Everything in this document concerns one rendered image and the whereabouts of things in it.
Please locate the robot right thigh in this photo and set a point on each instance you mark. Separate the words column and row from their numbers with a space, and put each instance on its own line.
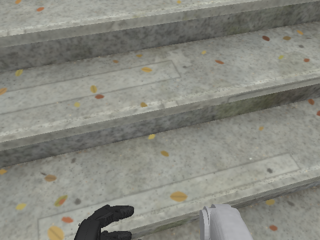
column 222, row 222

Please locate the robot left hand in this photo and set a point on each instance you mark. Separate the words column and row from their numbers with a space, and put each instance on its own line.
column 90, row 228

